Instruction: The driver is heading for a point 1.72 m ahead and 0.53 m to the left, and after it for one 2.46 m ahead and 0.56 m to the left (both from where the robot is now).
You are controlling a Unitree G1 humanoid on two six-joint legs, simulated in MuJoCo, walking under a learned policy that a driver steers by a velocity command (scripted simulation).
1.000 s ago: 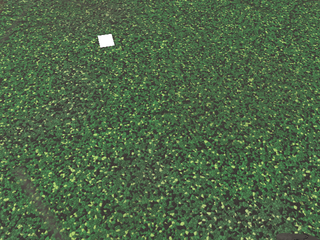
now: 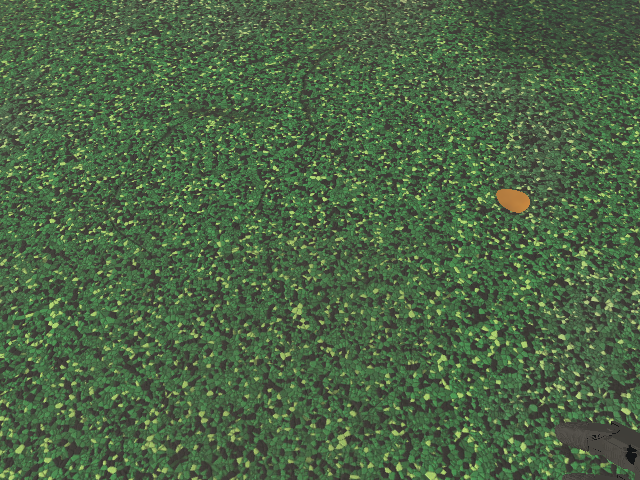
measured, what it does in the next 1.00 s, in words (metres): walks ahead: right foot, then left foot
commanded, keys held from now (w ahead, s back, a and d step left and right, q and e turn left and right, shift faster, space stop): w+e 0.14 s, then w+q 0.86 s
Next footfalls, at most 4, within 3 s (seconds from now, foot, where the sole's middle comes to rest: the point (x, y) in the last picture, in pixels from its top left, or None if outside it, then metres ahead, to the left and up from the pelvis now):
0.46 right None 0.39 -0.17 -0.76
0.98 left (312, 398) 0.64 0.13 -0.76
1.44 right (348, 282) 0.96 0.06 -0.76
1.76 left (270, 345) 0.77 0.24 -0.76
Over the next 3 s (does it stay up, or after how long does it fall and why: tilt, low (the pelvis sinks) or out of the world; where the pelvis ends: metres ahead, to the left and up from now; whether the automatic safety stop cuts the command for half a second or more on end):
stays up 1.15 0.40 0.02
